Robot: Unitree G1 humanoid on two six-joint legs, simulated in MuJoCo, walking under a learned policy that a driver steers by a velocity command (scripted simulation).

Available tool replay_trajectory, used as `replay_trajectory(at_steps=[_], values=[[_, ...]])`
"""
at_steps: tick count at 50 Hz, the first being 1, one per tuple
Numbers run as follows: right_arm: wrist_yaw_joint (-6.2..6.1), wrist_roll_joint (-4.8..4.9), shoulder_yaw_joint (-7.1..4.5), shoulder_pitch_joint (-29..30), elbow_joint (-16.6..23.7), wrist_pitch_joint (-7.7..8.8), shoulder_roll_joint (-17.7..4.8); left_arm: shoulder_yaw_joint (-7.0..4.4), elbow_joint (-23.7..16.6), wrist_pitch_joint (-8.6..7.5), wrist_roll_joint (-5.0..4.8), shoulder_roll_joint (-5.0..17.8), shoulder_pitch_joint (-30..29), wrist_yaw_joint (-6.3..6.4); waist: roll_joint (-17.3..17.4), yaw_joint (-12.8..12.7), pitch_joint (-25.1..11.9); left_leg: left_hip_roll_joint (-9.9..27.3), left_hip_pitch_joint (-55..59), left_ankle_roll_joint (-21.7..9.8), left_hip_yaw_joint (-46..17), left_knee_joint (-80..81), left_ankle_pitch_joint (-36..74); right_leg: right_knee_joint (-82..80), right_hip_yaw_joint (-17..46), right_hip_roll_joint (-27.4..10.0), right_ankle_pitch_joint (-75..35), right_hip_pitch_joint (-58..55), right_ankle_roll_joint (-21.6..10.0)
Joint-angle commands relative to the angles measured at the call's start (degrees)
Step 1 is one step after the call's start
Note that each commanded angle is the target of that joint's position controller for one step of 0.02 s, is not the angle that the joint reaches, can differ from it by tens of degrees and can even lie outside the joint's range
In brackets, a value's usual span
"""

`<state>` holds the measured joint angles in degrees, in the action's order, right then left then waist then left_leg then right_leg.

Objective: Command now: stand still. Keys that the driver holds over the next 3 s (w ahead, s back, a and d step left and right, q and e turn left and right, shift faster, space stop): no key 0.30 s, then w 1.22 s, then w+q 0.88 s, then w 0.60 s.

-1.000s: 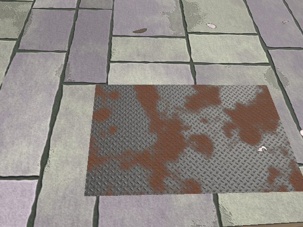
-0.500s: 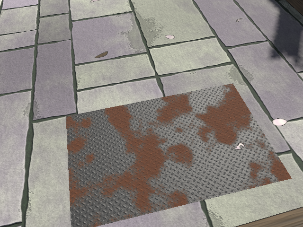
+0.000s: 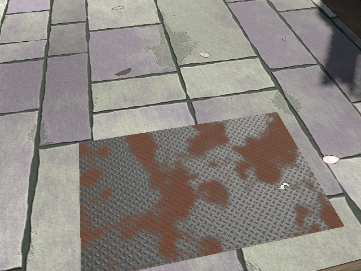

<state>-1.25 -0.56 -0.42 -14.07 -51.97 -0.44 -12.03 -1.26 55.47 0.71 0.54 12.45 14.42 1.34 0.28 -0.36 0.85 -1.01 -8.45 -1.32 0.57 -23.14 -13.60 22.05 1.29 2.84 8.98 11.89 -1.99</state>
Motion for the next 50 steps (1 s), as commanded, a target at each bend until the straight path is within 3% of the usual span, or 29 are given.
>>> replay_trajectory(at_steps=[1,15,16,18,20,22,23,25,27,29,30,31,32,33,34,35,37,39,41,42,44,45,46,48,49,50], values=[[-0.29,0.01,-1.12,-1.58,0.41,0.64,-5.6,-0.83,-0.17,-0.51,-0.04,5.11,0.58,0.35,-0.37,0.38,0.79,6.12,-3.48,-1.84,-6.63,5.76,1.63,-3.94,7.17,-6.14,-2.15,-2.07,-0.92],[-0.77,0.02,-0.09,-4.37,-6.82,0.74,-3.47,0.28,7.12,-0.42,-0.09,3.14,2.02,0.87,0.12,0.31,1.87,5.85,-3.42,-1.8,-6.36,5.96,3.19,-4.02,6.57,-6.49,-3.56,-2.96,-0.95],[-0.75,-0.07,-0.1,-5.3,-7.41,0.69,-3.43,0.36,7.6,-0.37,-0.07,2.92,2.69,0.87,0.2,0.35,0.66,5.32,-3.0,-1.97,-6.21,6.25,-1.77,-4.01,6.21,-5.85,1.36,-3.23,-1.12],[-0.63,-0.31,-1.11,-6.18,-7.56,0.13,-5.62,-0.4,7.51,0.1,0.14,4.45,3.18,0.76,1.23,0.64,2.36,4.03,-5.1,-3.91,-7.01,5.22,-19.37,-0.59,4.64,-3.12,18.91,0.8,-2.7],[-0.45,-0.33,-1.62,-7.9,-7.46,-0.3,-6.19,-0.58,6.12,0.29,0.64,3.8,1.36,0.32,2.72,1.83,7.44,6.56,-6.76,-6.65,-12.32,7.37,-31.26,3.24,4.33,-1.89,27.31,9.3,-3.67],[-0.74,-0.28,-2.42,-11.88,-8.91,0.03,-7.12,0.05,3.99,-0.66,1.18,0.46,-1.92,-0.33,7.85,3.45,8.47,13.77,-1.51,-10.22,-22.26,13.64,-33.03,12.92,-1.52,0.02,16.34,15.82,-2.35],[-0.77,-0.49,-2.94,-11.95,-9.18,0.38,-7.66,-0.01,3.18,-1.31,1.69,0.81,-2.88,-0.66,8.42,3.52,8.82,17.32,-1.18,-11.92,-25.38,15.76,-30.69,17.29,-2.89,-1.74,12.2,17.09,-1.89],[-0.44,-0.98,-3.42,-11.04,-9.04,1.23,-7.82,-0.61,2.09,-2.52,1.45,2.67,-3.27,-1.27,6.2,2.65,7.41,17.63,0.06,-12.27,-24.19,15.64,-25.4,19.31,-2.04,-3.36,14.5,17.94,-1.9],[-0.16,-0.61,-3.74,-8.45,-8.65,1.74,-7.67,-0.72,2.06,-3.35,0.9,1.95,-0.67,-1.66,6.91,0.33,8.15,15.0,-5.12,-10.74,-19.01,13.07,-23.01,12.56,-3.58,-3.09,14.17,10.31,-2.4],[-0.02,-0.22,-3.75,-5.15,-7.6,1.94,-6.59,-1.07,5.83,-3.83,0.31,0.79,9.62,-1.45,4.23,-4.2,7.3,9.27,-16.8,-8.17,-12.14,5.95,-20.85,3.61,-5.62,0.52,9.36,-8.67,-2.42],[0.12,-0.49,-3.2,-3.85,-6.66,2.46,-4.74,-1.94,7.31,-4.26,0.64,3.53,15.91,-0.95,-2.37,-6.78,6.04,5.43,-23.9,-6.28,-6.83,-4.88,-16.99,-1.6,3.58,-5.19,14.29,-17.49,-3.18],[0.82,0.09,-1.9,-3.12,-4.22,3.16,0.22,-3.5,8.34,-4.44,0.87,9.97,23.69,-0.53,-18.14,-8.7,2.16,-1.98,-33.06,-3.58,2.87,-25.6,-15.62,-13.01,29.02,-19.67,32.43,-23.81,-8.15],[1.17,-1.58,-3.17,-0.51,-3.07,3.31,-5.18,-3.35,9.24,-3.89,0.78,9.17,23.94,-0.52,-12.48,-7.44,5.1,-0.71,-37.16,-4.4,0.16,-36.23,-17.18,-14.82,36.58,-24.25,32.89,-19.28,-11.44],[1.73,-1.61,-3.3,0.69,-2.77,3.58,-5.19,-2.74,7.24,-4.01,1.05,7.09,18.45,-0.62,-5.79,-4.38,8.07,2.31,-38.0,-5.0,-1.99,-40.75,-12.09,-13.27,31.72,-22.77,27.67,-15.66,-11.54],[2.21,-1.13,-2.87,0.26,-3.39,4.03,-3.64,-2.47,5.83,-4.65,0.99,6.09,14.77,-0.75,-2.82,-2.64,7.92,3.88,-36.35,-4.81,-2.78,-41.08,-6.89,-13.33,26.21,-20.39,19.76,-13.27,-10.53],[2.64,-1.0,-2.84,-0.29,-3.79,4.3,-3.07,-2.08,5.12,-5.27,0.73,5.07,12.63,-0.64,-2.04,-1.07,7.2,5.11,-34.14,-4.22,-2.86,-39.15,-3.39,-14.02,21.23,-18.29,13.45,-12.0,-9.43],[3.05,-1.3,-3.09,-0.95,-4.24,3.61,-3.55,-1.19,5.46,-6.12,0.44,2.89,12.96,-0.29,-4.18,0.14,5.45,5.21,-31.26,-2.48,-1.18,-35.72,-0.33,-13.78,14.03,-15.24,-1.08,-12.32,-8.1],[2.9,-1.07,-3.08,2.22,-2.86,2.66,-3.12,-0.93,6.02,-6.61,0.31,3.09,14.35,-0.07,-4.72,0.5,5.66,3.83,-29.38,-1.1,1.11,-29.64,2.33,-12.66,8.56,-13.36,-15.43,-11.13,-7.92],[3.07,-0.8,-2.54,9.49,0.4,2.31,-2.21,-0.58,5.79,-6.62,-0.13,3.47,13.29,0.11,-4.35,-0.11,6.65,2.07,-25.43,-0.48,3.14,-19.69,5.89,-12.97,4.56,-10.91,-21.94,-7.9,-7.35],[3.15,-0.53,-2.14,11.95,1.52,2.27,-1.34,-0.62,5.79,-6.67,-0.15,4.27,13.09,0.17,-5.77,-0.49,6.5,0.82,-22.16,-0.62,4.65,-15.4,7.45,-13.18,3.01,-10.06,-23.65,-6.45,-7.16],[3.07,-0.65,-1.74,11.81,2.39,1.64,-1.82,-0.95,6.36,-6.52,0.19,5.24,13.71,-0.1,-7.53,-0.58,4.9,-0.9,-14.57,-1.31,6.61,-15.34,8.71,-12.27,0.62,-9.98,-29.18,-3.8,-6.77],[3.2,-1.13,-2.52,5.94,-0.28,1.62,-3.29,-1.03,6.36,-6.85,0.96,5.41,13.55,-0.15,-8.08,0.89,1.55,-0.7,-10.91,-3.09,5.84,-24.61,16.0,-8.82,0.09,-12.48,-34.69,-4.73,-7.12],[3.03,-1.34,-2.86,3.0,-1.38,1.77,-4.41,-0.83,6.03,-6.88,0.75,4.59,12.32,-0.14,-5.93,2.64,0.74,-0.03,-10.76,-4.37,4.24,-24.64,13.67,-4.76,-1.29,-12.34,-38.21,-5.72,-6.75],[2.29,-1.63,-3.77,-6.22,-4.89,2.35,-5.88,-0.87,4.78,-6.58,0.74,5.05,8.29,-0.31,-3.95,6.98,-1.2,-2.7,0.38,-6.92,5.52,-22.37,6.76,7.77,-2.92,-11.48,-49.06,-2.08,-6.58],[2.13,-1.96,-4.73,-17.27,-8.49,2.76,-7.11,-1.18,4.15,-6.51,0.53,5.87,4.82,-0.61,-3.77,12.83,-4.07,-2.15,12.0,-8.18,3.97,-17.25,6.79,21.48,-2.49,-10.65,-46.34,3.51,-6.24],[1.78,-2.25,-6.4,-25.95,-10.48,3.07,-11.93,-1.3,3.26,-6.73,0.38,5.58,1.98,-0.81,2.69,18.13,-5.55,4.1,19.2,-11.06,-3.3,-7.4,2.07,44.58,-4.83,-5.08,-28.17,11.0,-4.95]])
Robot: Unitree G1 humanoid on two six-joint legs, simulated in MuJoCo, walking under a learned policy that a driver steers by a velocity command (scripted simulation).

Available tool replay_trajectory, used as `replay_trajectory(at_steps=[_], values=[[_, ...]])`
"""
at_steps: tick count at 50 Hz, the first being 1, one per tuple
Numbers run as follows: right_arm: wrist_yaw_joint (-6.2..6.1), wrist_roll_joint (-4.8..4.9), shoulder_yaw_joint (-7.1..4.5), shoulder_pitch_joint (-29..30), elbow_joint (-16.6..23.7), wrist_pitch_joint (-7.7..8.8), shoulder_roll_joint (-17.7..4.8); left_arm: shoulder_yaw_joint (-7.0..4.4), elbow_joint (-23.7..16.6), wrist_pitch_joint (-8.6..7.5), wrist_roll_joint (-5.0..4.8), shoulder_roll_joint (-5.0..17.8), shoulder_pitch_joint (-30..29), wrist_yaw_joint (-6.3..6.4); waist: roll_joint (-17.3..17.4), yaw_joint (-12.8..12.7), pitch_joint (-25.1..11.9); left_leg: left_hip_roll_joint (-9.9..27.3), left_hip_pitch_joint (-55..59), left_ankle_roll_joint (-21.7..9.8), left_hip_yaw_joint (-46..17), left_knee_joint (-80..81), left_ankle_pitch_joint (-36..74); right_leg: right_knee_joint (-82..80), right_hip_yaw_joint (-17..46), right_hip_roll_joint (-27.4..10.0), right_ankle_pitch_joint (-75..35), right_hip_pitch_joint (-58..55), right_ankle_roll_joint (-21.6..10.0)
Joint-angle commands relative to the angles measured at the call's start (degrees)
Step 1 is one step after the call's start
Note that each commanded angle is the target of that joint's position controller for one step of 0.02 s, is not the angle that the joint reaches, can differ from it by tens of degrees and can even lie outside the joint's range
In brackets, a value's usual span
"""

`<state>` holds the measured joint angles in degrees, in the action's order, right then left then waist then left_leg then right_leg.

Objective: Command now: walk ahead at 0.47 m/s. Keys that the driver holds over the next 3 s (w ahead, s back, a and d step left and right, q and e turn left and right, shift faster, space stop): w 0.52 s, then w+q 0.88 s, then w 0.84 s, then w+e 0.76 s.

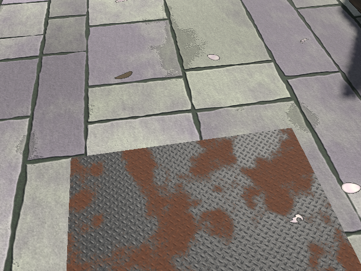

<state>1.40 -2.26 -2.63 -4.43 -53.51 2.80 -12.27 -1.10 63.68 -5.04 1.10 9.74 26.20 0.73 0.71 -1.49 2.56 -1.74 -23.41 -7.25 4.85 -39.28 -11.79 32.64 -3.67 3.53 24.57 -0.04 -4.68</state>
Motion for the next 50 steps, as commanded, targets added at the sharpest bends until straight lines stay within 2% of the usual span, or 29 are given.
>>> replay_trajectory(at_steps=[1,2,4,7,10,11,12,14,17,21,24,25,26,27,28,29,30,31,32,33,34,38,40,43,46,47,48,49,50], values=[[-0.29,0.24,-3.45,-26.98,-5.49,0.34,-12.19,-0.89,-5.19,-1.08,0.57,2.16,0.11,0.12,13.24,7.73,-8.89,19.75,36.36,-7.52,-29.18,11.66,8.16,51.17,3.64,1.0,5.66,34.16,-1.71],[-0.17,1.54,-3.18,-22.63,-3.5,0.48,-11.75,-1.52,-4.66,-1.21,-0.32,5.19,3.35,0.09,10.0,5.65,-6.79,23.43,33.66,-14.84,-40.42,19.48,11.86,54.1,8.21,1.01,3.29,41.65,-1.39],[0.26,1.65,-2.06,-15.06,-2.27,1.77,-6.85,-3.34,-7.63,0.06,0.06,9.93,-7.24,-0.31,-0.14,3.07,4.61,21.18,17.11,-12.56,-32.91,24.35,-1.53,44.54,9.12,-5.68,-3.69,41.75,-0.6],[-0.85,1.17,-1.46,-15.05,-2.92,3.35,-6.77,-3.27,-9.4,3.87,1.29,6.27,-11.4,-1.33,0.64,-0.63,7.27,15.8,6.3,-9.8,-22.93,27.52,-1.47,31.15,7.86,-8.33,-6.17,34.2,1.89],[-1.18,0.21,-2.51,-18.19,-4.13,3.46,-9.57,-2.77,-9.33,4.9,2.32,4.71,-13.18,-2.87,1.96,-0.3,4.7,13.15,7.48,-8.39,-14.7,24.81,8.45,26.71,2.98,-7.91,-20.08,30.96,1.64],[-1.24,0.36,-2.16,-19.6,-4.0,3.36,-8.51,-3.01,-9.5,4.73,2.04,5.63,-14.86,-3.09,0.54,0.41,3.56,12.27,9.67,-7.51,-13.91,24.3,8.6,25.86,2.65,-7.94,-23.18,33.0,1.31],[-1.51,0.27,-1.64,-22.29,-5.01,4.34,-6.52,-3.55,-12.45,3.61,0.62,6.25,-23.56,-2.99,1.42,3.67,6.47,10.98,16.5,-6.2,-14.81,24.57,-1.06,20.64,5.04,-8.87,-28.45,43.91,1.32],[-1.76,0.2,-1.56,-23.18,-5.32,5.82,-6.35,-3.72,-15.45,2.07,1.1,7.91,-31.04,-3.09,1.92,5.26,7.85,10.55,19.96,-5.3,-15.28,24.5,-5.06,9.35,5.78,-9.88,-35.34,46.3,2.35],[-1.34,0.0,-1.27,-21.14,-4.28,6.15,-6.28,-3.11,-15.72,1.61,0.84,5.9,-30.08,-4.5,-0.03,5.49,5.03,8.9,12.19,-3.76,-11.29,21.27,-9.52,1.09,2.8,-8.22,-51.42,30.84,1.19],[-2.11,-0.37,-0.71,-22.87,-4.72,4.52,-5.63,-2.55,-15.81,1.86,0.82,6.66,-30.44,-4.68,0.29,7.2,6.55,7.76,12.78,-1.67,-8.62,10.39,-10.3,-6.04,0.88,-7.27,-52.56,22.61,1.76],[-4.13,-1.81,-0.4,-26.66,-6.62,2.06,-6.53,-2.89,-11.34,1.13,2.18,7.9,-17.85,-3.15,-1.64,2.89,2.52,5.25,23.33,-1.99,-7.12,-13.87,4.05,-18.01,0.93,-7.68,-51.34,16.82,1.37],[-4.22,-0.09,-0.99,-25.77,-6.94,1.25,-7.86,-3.4,-8.1,0.79,3.33,8.97,-7.52,-2.43,-2.94,-1.95,-1.86,3.29,20.2,-1.77,-4.77,-28.91,10.78,-22.74,-1.27,-6.79,-54.86,4.96,0.71],[-3.95,1.54,-1.49,-24.91,-6.55,0.65,-7.8,-4.78,-5.5,0.91,3.83,12.81,0.56,-2.29,-5.94,-5.84,-5.27,-0.34,8.19,-1.04,-3.93,-50.28,-6.08,-20.82,3.78,-12.13,-55.94,-8.66,-1.88],[-4.05,3.69,-1.22,-31.81,-5.88,0.73,-2.61,-4.86,-4.64,0.36,3.22,16.35,5.7,-3.19,-14.1,-1.39,-12.75,-3.29,-14.43,0.72,-6.74,-67.89,-40.75,7.24,8.66,-21.81,-90.82,-30.63,-1.76],[-4.97,5.25,-0.34,-33.06,-5.33,1.44,-3.09,-4.93,-4.97,0.05,1.23,15.86,8.39,-3.52,-13.47,-3.35,-20.03,-0.75,-27.71,-0.15,-11.93,-66.94,-34.04,11.12,16.3,-28.52,-89.99,-41.21,-4.21],[-5.2,3.8,-0.56,-28.26,-4.96,1.4,-4.48,-4.83,-5.85,0.57,0.96,13.85,6.39,-3.29,-7.92,-4.29,-18.64,2.4,-32.0,-0.07,-9.7,-65.71,-27.36,4.6,17.87,-28.14,-68.25,-34.56,-5.35],[-4.36,2.41,-0.68,-22.1,-2.94,1.23,-5.2,-4.69,-7.95,0.4,1.26,13.71,-1.49,-2.01,-9.45,-2.62,-15.52,4.0,-32.53,1.26,-7.89,-57.37,-15.45,-5.61,22.63,-29.95,-32.92,-21.98,-9.78],[-3.41,-0.29,-1.23,-15.59,-2.12,0.9,-6.58,-3.75,-8.37,-0.2,0.95,9.91,-5.3,-0.98,-5.76,-1.75,-10.55,6.31,-28.66,2.14,-8.76,-53.0,-8.82,-10.89,24.04,-28.07,-23.78,-9.63,-9.23],[-1.74,-0.8,-1.51,-13.76,-1.25,0.13,-6.29,-2.83,-8.39,-0.91,0.26,8.66,-6.98,-0.4,-5.09,0.66,-4.56,7.28,-21.75,3.62,-9.15,-43.12,-5.95,-14.9,20.74,-26.94,-27.79,3.66,-9.42],[-0.54,-0.72,-1.36,-11.6,-0.45,-0.75,-4.36,-2.62,-7.52,-1.28,0.74,8.15,-8.83,-0.16,-2.85,3.37,0.24,8.02,-16.3,5.42,-9.93,-34.74,-3.22,-16.96,16.68,-23.89,-30.67,13.06,-8.22],[0.25,-0.8,-0.84,-10.58,0.06,-0.99,-2.61,-2.77,-7.49,-2.02,0.8,8.64,-8.75,0.01,-3.8,3.71,1.94,7.78,-13.42,6.16,-8.96,-29.09,-0.54,-18.16,12.91,-22.18,-34.36,16.93,-8.04],[1.11,0.71,0.8,-6.8,2.51,-0.16,-0.02,-2.35,-8.05,-2.44,-0.2,7.24,-10.8,-0.45,-7.58,5.06,0.37,6.38,-2.51,3.43,-3.31,-7.41,11.69,-19.29,0.03,-15.77,-42.69,17.62,-4.62],[1.18,0.84,0.67,-2.53,4.13,-0.42,-1.09,-2.58,-7.17,-1.94,-0.68,8.04,-7.18,-0.29,-5.6,3.42,0.21,5.44,-3.21,1.47,-1.34,-4.17,10.65,-19.52,-0.79,-17.48,-43.28,11.05,-4.0],[1.4,0.44,0.06,1.05,5.8,-0.49,-1.94,-2.83,-5.63,-0.68,0.09,9.02,-2.77,0.28,-3.06,2.36,1.16,2.85,-5.35,-1.61,1.33,0.32,5.21,-14.34,-3.9,-18.39,-51.69,0.87,-3.25],[0.87,0.27,-1.52,-11.32,2.3,-0.07,-4.22,-3.33,-6.67,0.9,0.65,11.7,-3.49,0.45,-3.23,7.93,-6.47,-3.04,10.63,-5.1,3.26,6.13,0.48,8.29,-8.23,-17.27,-59.22,0.51,-1.42],[0.12,-0.55,-3.2,-18.82,0.81,0.1,-9.13,-3.06,-8.33,1.11,0.42,11.21,-3.61,0.19,1.84,11.08,-10.72,3.67,22.39,-8.21,-8.57,10.68,-4.64,25.11,-9.65,-15.4,-45.99,10.63,0.5],[-0.32,-0.15,-4.57,-18.73,1.79,-0.44,-15.58,-2.0,-12.0,0.94,0.12,5.13,-0.02,-1.21,14.72,6.03,-15.96,20.71,38.29,-17.66,-40.22,16.48,-5.52,46.55,-7.2,-3.26,6.24,33.29,3.47],[-0.51,1.33,-4.3,-20.43,1.7,-1.64,-14.54,-2.84,-13.67,0.57,0.64,10.09,-8.62,-1.43,6.25,9.46,-15.05,20.7,40.05,-17.26,-49.1,24.04,-14.58,49.55,4.09,-2.0,5.65,43.96,3.08],[-1.1,1.34,-3.88,-15.94,1.79,-1.94,-12.92,-2.79,-15.47,-0.07,-0.08,10.09,-12.64,-1.55,3.72,7.54,-5.8,20.34,33.1,-15.03,-40.7,24.75,-12.58,46.96,5.0,-5.92,-0.27,47.9,2.76]])
Over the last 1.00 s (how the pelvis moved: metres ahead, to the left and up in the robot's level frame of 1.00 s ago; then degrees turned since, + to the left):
0.24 -0.03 -0.02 1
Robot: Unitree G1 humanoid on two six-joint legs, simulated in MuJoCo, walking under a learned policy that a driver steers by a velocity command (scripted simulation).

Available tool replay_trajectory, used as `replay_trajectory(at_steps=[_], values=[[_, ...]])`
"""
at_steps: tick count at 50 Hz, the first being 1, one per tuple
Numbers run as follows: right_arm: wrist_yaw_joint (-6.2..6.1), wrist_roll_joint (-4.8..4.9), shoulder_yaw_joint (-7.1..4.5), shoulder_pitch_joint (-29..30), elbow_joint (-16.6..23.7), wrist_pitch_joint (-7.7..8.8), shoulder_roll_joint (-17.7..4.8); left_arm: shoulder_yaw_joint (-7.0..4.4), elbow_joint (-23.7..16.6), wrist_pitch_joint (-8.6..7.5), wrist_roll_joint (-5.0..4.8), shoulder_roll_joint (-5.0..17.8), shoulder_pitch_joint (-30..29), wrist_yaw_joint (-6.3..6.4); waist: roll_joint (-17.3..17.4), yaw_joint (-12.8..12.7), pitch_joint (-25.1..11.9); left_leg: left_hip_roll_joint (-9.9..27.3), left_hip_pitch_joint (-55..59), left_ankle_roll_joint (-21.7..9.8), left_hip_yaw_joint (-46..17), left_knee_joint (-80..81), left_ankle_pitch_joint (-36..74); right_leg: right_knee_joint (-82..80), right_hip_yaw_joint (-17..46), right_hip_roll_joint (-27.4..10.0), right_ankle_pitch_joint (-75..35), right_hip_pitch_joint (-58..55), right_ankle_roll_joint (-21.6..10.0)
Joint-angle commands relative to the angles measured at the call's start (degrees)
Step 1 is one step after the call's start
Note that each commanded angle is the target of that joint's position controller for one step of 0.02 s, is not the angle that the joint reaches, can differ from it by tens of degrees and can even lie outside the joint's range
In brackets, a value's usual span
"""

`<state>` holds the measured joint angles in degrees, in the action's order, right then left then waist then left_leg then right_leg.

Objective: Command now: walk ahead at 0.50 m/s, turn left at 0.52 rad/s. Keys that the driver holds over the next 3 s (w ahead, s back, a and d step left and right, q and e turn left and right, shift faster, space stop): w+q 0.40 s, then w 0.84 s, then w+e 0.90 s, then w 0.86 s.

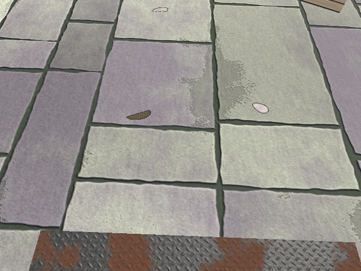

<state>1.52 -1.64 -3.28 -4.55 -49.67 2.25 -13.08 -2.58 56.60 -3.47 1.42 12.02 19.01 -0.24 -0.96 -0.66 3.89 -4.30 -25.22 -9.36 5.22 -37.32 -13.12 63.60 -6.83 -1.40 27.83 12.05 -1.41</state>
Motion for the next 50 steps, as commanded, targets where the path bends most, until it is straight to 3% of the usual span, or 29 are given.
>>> replay_trajectory(at_steps=[1,2,4,6,10,15,19,21,22,23,24,25,26,27,28,29,31,35,38,41,45,47,48,49,50], values=[[-1.31,0.98,-2.66,-12.77,-1.7,-1.23,-9.57,-1.21,-8.13,-2.09,-0.37,7.51,-5.51,-0.41,1.46,4.11,-3.24,20.36,27.09,-10.39,-35.26,23.49,-3.08,9.82,8.22,-3.18,-7.94,32.17,-0.41],[-1.6,1.22,-2.44,-10.55,-1.43,-0.57,-8.27,-1.28,-7.4,-1.77,0.04,7.02,-4.26,0.14,0.93,1.62,-1.16,17.26,21.62,-8.45,-29.5,23.44,6.6,5.29,8.39,-4.32,-8.96,27.7,0.16],[-1.67,1.52,-1.95,-9.66,-1.26,0.78,-6.91,-1.06,-7.05,0.38,1.18,6.0,-2.38,0.3,1.71,-0.77,-3.02,13.86,16.47,-7.22,-23.72,23.51,18.28,1.12,8.4,-4.72,-9.23,20.36,1.79],[-1.6,1.82,-2.32,-11.5,-1.58,1.54,-8.34,-0.99,-7.92,1.56,1.22,5.31,-4.0,-0.07,1.88,-1.01,-3.59,11.83,15.72,-7.0,-21.05,23.95,22.73,-2.36,7.38,-4.38,-11.36,20.3,3.08],[-1.78,2.14,-2.86,-16.67,-1.88,1.25,-9.76,-1.09,-11.77,2.05,0.93,5.88,-13.98,-0.29,2.96,1.99,-1.88,10.85,18.01,-5.26,-22.37,25.66,17.84,-10.83,7.11,-4.32,-19.42,26.38,5.19],[-1.81,1.47,-2.82,-21.92,-2.01,1.08,-9.39,-0.68,-15.05,1.86,0.81,6.05,-22.01,-0.91,4.15,5.14,-1.27,10.49,24.15,-4.05,-24.15,23.41,21.54,-18.86,7.58,-2.52,-24.97,29.62,4.83],[-2.19,0.66,-2.86,-24.33,-1.69,0.89,-9.83,0.13,-17.93,0.64,0.19,6.28,-27.37,-1.47,5.42,6.95,-0.51,11.02,27.58,-3.93,-26.12,19.9,27.3,-26.52,6.9,-0.03,-23.94,27.51,3.27],[-2.7,0.49,-2.89,-22.75,-1.1,1.02,-10.52,0.18,-18.09,0.02,-0.04,7.1,-24.54,-1.32,6.35,4.82,-0.83,11.64,26.61,-2.17,-26.85,18.02,30.65,-31.51,7.01,1.02,-22.54,20.41,1.81],[-2.74,0.51,-2.9,-20.9,-0.66,1.31,-11.03,-0.13,-16.92,-0.28,-0.08,8.07,-20.08,-1.01,6.67,2.66,-2.13,11.42,24.69,-0.76,-26.12,15.57,36.05,-33.48,6.43,2.25,-21.05,13.04,0.6],[-2.46,0.67,-2.88,-20.05,-0.52,1.79,-11.44,-0.85,-14.86,-0.69,-0.08,9.58,-13.49,-0.47,6.04,-0.01,-5.32,10.2,24.11,0.45,-25.11,9.54,42.88,-34.89,5.44,3.95,-20.17,4.62,-0.71],[-1.96,1.17,-2.69,-19.25,-0.55,2.37,-11.12,-1.5,-12.84,-1.43,0.26,11.07,-5.37,0.22,3.51,-4.19,-9.93,7.1,21.0,1.74,-21.96,-0.94,41.8,-37.74,6.55,1.92,-22.52,-6.54,-2.41],[-1.54,1.6,-1.54,-20.26,1.08,3.0,-7.23,-2.29,-12.3,-1.74,1.59,14.92,4.08,1.23,-2.08,-7.13,-18.33,4.09,13.21,2.64,-18.75,-16.83,24.39,-38.37,20.54,-11.06,-11.29,-19.63,-5.2],[-1.42,3.47,-1.18,-29.13,1.06,2.67,-3.66,-3.75,-11.18,-1.0,2.08,20.09,4.49,1.03,-17.85,-2.09,-22.81,-5.67,-2.88,4.69,-13.16,-32.12,-16.52,-45.89,48.71,-23.61,-10.69,-29.34,-13.13],[-2.04,1.12,-1.4,-27.46,-0.6,2.01,-7.84,-2.98,-11.83,-0.35,0.61,14.46,0.01,0.34,-7.43,-0.54,-15.39,-0.45,-8.08,3.74,-14.56,-36.52,-13.86,-47.9,50.05,-21.83,-3.26,-22.45,-12.4],[-1.63,0.63,-1.44,-22.12,-0.14,1.86,-7.86,-1.98,-12.7,-0.41,0.01,9.97,-4.41,0.07,-1.62,-0.35,-7.63,1.43,-8.06,3.95,-14.04,-35.25,-8.42,-48.67,40.16,-19.09,-5.43,-14.17,-11.45],[-1.37,0.55,-1.09,-18.67,0.85,1.9,-6.81,-1.43,-12.39,-0.68,0.45,7.9,-6.14,-0.13,0.74,-0.03,-4.42,2.99,-7.57,4.19,-13.46,-32.8,-5.68,-49.69,32.97,-16.23,-12.95,-9.54,-10.37],[-0.53,-0.28,-1.0,-17.08,1.65,1.05,-6.23,-0.89,-10.51,-1.38,0.3,6.94,-4.83,0.0,-3.28,1.22,-3.32,4.53,-5.6,4.91,-12.46,-29.22,-4.83,-50.95,24.0,-12.17,-24.16,-5.87,-8.87],[0.4,-0.76,-0.44,-13.35,3.06,0.14,-4.83,-1.07,-7.56,-3.02,-0.56,7.8,-0.07,-0.47,-4.37,1.61,-3.73,5.25,-9.04,6.33,-9.98,-24.86,-2.85,-52.89,17.74,-11.31,-34.36,-7.09,-10.11],[1.01,-0.82,0.59,-4.6,6.15,0.21,-3.88,-0.9,-6.25,-2.71,-0.83,7.49,1.89,-0.39,-4.09,0.47,-1.54,7.8,-11.9,7.94,-6.08,-15.81,3.14,-55.49,13.65,-9.68,-34.86,-6.6,-9.94],[1.44,-0.29,1.85,2.2,8.16,0.5,-2.32,-0.97,-5.25,-2.53,-0.93,8.27,3.83,-0.53,-4.53,-1.14,-0.88,7.56,-6.62,8.34,-2.74,-3.81,8.51,-55.76,9.82,-7.89,-36.82,-4.95,-8.67],[0.91,-0.01,1.7,5.45,9.35,0.67,-4.14,-1.34,-3.71,-2.07,-0.74,10.1,6.73,-0.33,-4.48,-1.62,-0.48,6.4,-2.88,6.54,-1.79,2.98,7.67,-53.4,10.72,-11.16,-40.06,-9.33,-7.96],[0.44,-0.33,1.26,3.11,8.76,1.0,-5.02,-1.43,-3.25,-1.58,-0.63,10.66,6.46,-0.04,-4.32,0.02,-1.31,4.8,1.6,4.89,-1.33,5.99,4.39,-48.52,10.2,-11.89,-47.87,-11.64,-7.17],[0.08,-0.66,0.83,-2.04,6.97,1.35,-5.53,-1.43,-3.02,-1.24,-0.77,10.84,6.03,0.04,-3.24,2.58,-3.68,3.23,8.27,3.85,-0.66,9.42,4.51,-41.68,8.63,-10.75,-53.65,-11.74,-6.38],[-0.46,-1.35,-0.01,-10.44,3.89,1.98,-7.29,-1.05,-3.0,-0.99,-0.83,9.81,6.58,0.07,-1.0,5.52,-8.55,3.17,19.7,2.3,-1.42,11.22,4.49,-31.2,6.38,-8.13,-52.7,-8.1,-5.29],[-1.23,-2.52,-1.21,-20.69,2.32,2.41,-11.69,-0.24,-5.29,-1.03,-0.91,7.59,5.79,0.04,5.2,9.43,-15.68,16.06,33.13,-0.94,-15.38,12.72,-1.07,-14.59,3.86,-5.29,-35.19,2.25,-3.93]])
Over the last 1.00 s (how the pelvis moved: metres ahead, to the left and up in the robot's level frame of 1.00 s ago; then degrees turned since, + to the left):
0.60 -0.03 -0.16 12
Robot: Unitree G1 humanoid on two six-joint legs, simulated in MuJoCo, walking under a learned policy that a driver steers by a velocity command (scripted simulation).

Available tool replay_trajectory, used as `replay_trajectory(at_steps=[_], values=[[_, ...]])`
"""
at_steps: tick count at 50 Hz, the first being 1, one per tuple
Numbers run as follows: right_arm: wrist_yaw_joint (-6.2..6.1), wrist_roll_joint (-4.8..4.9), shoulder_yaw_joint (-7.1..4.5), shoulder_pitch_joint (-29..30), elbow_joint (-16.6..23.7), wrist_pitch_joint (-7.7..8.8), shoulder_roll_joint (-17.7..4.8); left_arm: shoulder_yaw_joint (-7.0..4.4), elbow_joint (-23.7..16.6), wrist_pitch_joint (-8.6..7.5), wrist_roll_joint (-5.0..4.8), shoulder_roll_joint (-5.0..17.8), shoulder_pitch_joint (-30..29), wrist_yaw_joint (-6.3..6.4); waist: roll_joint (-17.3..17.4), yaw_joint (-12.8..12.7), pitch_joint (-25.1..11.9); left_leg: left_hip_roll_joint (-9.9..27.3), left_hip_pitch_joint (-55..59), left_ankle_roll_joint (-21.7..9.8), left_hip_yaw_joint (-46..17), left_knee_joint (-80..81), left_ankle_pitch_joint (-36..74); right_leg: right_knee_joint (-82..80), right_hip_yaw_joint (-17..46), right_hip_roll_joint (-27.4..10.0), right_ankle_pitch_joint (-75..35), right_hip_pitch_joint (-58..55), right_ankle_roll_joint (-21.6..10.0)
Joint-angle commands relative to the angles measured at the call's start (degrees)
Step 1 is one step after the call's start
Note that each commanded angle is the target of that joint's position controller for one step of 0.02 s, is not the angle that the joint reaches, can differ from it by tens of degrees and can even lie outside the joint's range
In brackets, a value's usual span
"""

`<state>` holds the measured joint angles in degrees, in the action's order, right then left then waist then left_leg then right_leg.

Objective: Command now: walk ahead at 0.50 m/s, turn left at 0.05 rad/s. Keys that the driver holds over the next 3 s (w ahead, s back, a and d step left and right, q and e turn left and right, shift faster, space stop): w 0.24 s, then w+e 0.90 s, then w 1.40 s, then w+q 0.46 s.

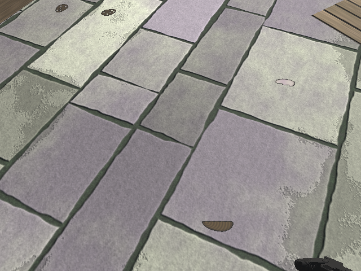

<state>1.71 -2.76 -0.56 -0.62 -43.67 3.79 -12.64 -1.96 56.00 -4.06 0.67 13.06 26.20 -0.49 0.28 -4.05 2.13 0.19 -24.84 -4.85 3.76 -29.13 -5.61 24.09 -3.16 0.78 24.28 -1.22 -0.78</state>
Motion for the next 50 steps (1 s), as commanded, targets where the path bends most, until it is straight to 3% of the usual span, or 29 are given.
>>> replay_trajectory(at_steps=[1,2,3,4,6,8,11,14,17,22,25,27,28,29,30,31,33,34,35,37,39,43,48,50], values=[[-1.7,-0.87,-5.15,-25.91,-4.15,0.31,-17.14,0.0,-5.9,-0.28,-1.33,1.56,4.71,0.21,16.53,9.39,-18.23,25.19,42.36,-12.08,-39.4,11.87,-11.68,42.7,-1.41,2.25,6.04,33.54,-2.88],[-1.48,1.65,-4.75,-22.91,-3.83,-0.27,-13.79,-1.71,-5.12,0.34,0.39,8.18,0.76,0.68,7.15,9.38,-13.08,22.6,37.2,-11.59,-39.24,13.27,-13.76,46.8,4.98,-0.49,4.6,38.31,-3.66],[-1.32,1.92,-3.74,-17.84,-3.27,-0.17,-10.31,-1.83,-6.21,0.1,0.31,7.63,-3.02,0.22,5.0,7.27,-6.1,19.79,30.41,-10.27,-30.76,14.11,-11.1,45.85,5.65,-2.85,-0.68,39.36,-4.04],[-1.05,1.73,-3.09,-15.26,-3.24,0.26,-7.74,-1.47,-6.31,-0.05,0.1,6.23,-4.49,-0.09,3.44,5.84,-3.19,16.94,24.67,-8.84,-24.99,16.17,-5.32,42.95,5.51,-4.58,-4.14,37.32,-3.83],[-1.33,1.9,-2.48,-13.74,-3.99,1.0,-5.64,-1.31,-5.34,1.18,1.14,5.08,-3.51,-0.65,4.42,3.07,-1.66,12.69,18.51,-6.31,-17.52,18.83,0.78,39.03,4.88,-6.25,-6.64,32.37,-2.62],[-1.37,2.18,-2.63,-15.98,-5.34,1.92,-6.19,-1.32,-5.28,2.14,1.42,4.37,-3.94,-1.21,3.69,2.41,-2.09,11.85,17.9,-6.75,-14.85,20.16,6.25,37.97,3.93,-6.11,-8.51,31.64,-1.67],[-1.45,2.58,-2.95,-19.09,-7.25,2.26,-7.17,-1.4,-7.03,2.79,1.57,4.24,-10.0,-1.6,2.85,2.96,0.37,11.13,18.72,-7.19,-12.12,22.92,6.35,34.19,3.04,-7.27,-13.9,37.06,-0.24],[-1.55,2.27,-2.85,-21.95,-8.71,2.02,-6.94,-1.22,-8.66,2.84,1.04,3.98,-15.72,-1.69,2.45,4.25,1.8,10.61,21.32,-6.43,-8.79,23.73,8.49,28.85,2.92,-7.16,-18.91,41.12,0.41],[-1.77,1.88,-2.67,-23.89,-9.86,2.21,-6.8,-0.7,-10.04,2.57,0.58,3.17,-20.33,-1.78,2.57,5.5,2.98,10.32,22.75,-4.94,-4.43,23.82,11.85,22.21,3.12,-5.17,-23.21,40.59,-0.31],[-2.78,1.48,-2.25,-27.09,-12.1,2.13,-6.34,0.02,-12.85,2.07,1.0,2.69,-27.01,-2.0,2.62,7.27,4.51,12.14,29.72,-3.59,0.66,21.16,21.8,13.18,-1.03,-3.24,-23.05,39.43,-3.15],[-3.48,1.28,-2.48,-25.79,-12.49,1.83,-8.2,-0.35,-12.85,1.79,1.15,3.39,-24.52,-1.78,4.36,5.17,2.06,13.04,33.44,-2.47,3.64,12.26,44.12,10.24,-4.66,0.46,-16.07,32.74,-6.39],[-3.73,1.02,-2.96,-24.76,-12.29,1.02,-9.94,-1.47,-10.19,1.45,1.36,5.31,-14.92,-1.37,5.36,1.14,-3.83,13.11,33.77,-1.93,5.3,-3.16,54.71,8.0,-6.09,4.4,-11.72,22.32,-9.18],[-3.73,1.36,-3.06,-23.67,-11.54,0.7,-10.47,-2.56,-7.61,1.06,1.97,7.22,-6.27,-1.09,4.18,-2.92,-8.29,12.19,26.99,-0.83,6.56,-15.58,46.7,4.1,-3.07,3.86,-13.87,9.88,-11.35],[-3.31,2.3,-2.38,-23.23,-8.65,1.09,-8.17,-4.56,-6.49,1.18,2.66,13.3,1.47,-0.26,-2.94,-5.4,-14.52,8.38,10.6,1.11,7.97,-35.38,25.13,2.77,14.75,-8.88,-9.66,-6.15,-16.67],[-2.35,2.63,-2.43,-23.96,-5.85,1.72,-6.06,-5.52,-7.36,1.83,1.29,16.67,-1.66,-0.3,-13.54,-1.13,-18.15,-4.93,-9.89,3.31,1.9,-53.43,-23.74,-5.3,45.78,-21.78,-16.66,-16.42,-25.1],[-2.04,1.4,-2.84,-18.97,-4.94,2.1,-8.53,-5.39,-7.04,2.31,-0.55,15.25,-3.65,-0.43,-4.27,-1.42,-13.7,-0.38,-15.86,2.45,-7.25,-54.54,-19.7,-6.52,40.63,-19.7,-16.08,-13.55,-23.97],[-1.74,1.95,-2.56,-15.85,-3.69,3.03,-7.48,-3.95,-7.39,2.35,-0.25,9.38,-8.74,-0.06,1.85,2.3,-2.24,4.08,-14.03,2.76,-6.6,-45.1,-12.74,-9.76,28.35,-15.59,-22.67,1.7,-19.11],[-1.77,1.07,-2.57,-15.38,-3.25,2.2,-7.12,-3.51,-7.34,2.04,-0.41,8.05,-10.05,0.23,1.94,4.06,-0.46,5.15,-11.12,3.67,-6.72,-41.35,-12.49,-10.54,24.68,-12.76,-26.76,6.66,-17.4],[-1.6,0.3,-2.35,-16.67,-3.4,1.01,-6.35,-3.2,-7.5,1.67,-0.53,7.42,-10.8,0.38,0.9,5.4,-1.01,5.59,-8.04,4.59,-6.57,-38.85,-12.24,-11.28,21.63,-10.71,-29.06,9.38,-16.49],[-1.24,-0.2,-2.23,-16.37,-2.6,-0.71,-5.5,-3.43,-7.21,0.67,-0.79,8.74,-9.2,0.28,-0.34,5.92,-1.74,5.44,-7.05,6.12,-5.27,-35.19,-11.78,-11.8,19.28,-8.85,-33.17,11.37,-16.51],[-1.02,-0.15,-2.13,-12.5,-0.78,-1.38,-5.31,-3.84,-7.11,0.4,-0.81,10.3,-7.49,0.28,-1.22,5.27,-0.79,5.58,-9.0,7.43,-4.18,-30.2,-8.1,-12.92,18.26,-7.43,-32.46,12.45,-15.88],[-0.7,0.27,-1.86,-2.74,2.88,-1.51,-5.48,-3.98,-6.9,0.82,-0.83,10.45,-2.84,0.26,-3.03,1.6,0.27,4.75,-12.7,8.46,-3.71,-18.71,1.3,-12.39,18.89,-5.74,-32.36,9.14,-12.88],[-0.34,0.92,-1.18,5.4,6.32,-0.85,-5.91,-4.1,-7.0,1.25,-0.09,11.08,1.6,0.84,-3.96,-1.63,-0.11,2.1,-13.56,7.66,-4.05,-9.46,3.73,-8.19,21.89,-6.72,-37.59,1.66,-12.16],[-0.37,1.16,-1.14,6.1,7.35,-0.35,-6.71,-4.26,-7.55,1.29,0.3,11.75,1.33,1.24,-4.54,-1.22,-0.13,1.15,-10.87,6.7,-4.85,-5.79,2.08,-5.9,23.83,-7.74,-39.54,0.25,-11.46]])
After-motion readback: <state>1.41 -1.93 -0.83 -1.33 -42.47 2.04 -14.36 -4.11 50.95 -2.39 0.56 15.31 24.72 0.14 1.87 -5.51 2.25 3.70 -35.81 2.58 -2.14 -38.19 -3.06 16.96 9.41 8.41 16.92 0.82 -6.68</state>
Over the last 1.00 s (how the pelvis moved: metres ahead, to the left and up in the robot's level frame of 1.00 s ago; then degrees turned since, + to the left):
0.53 0.08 0.01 20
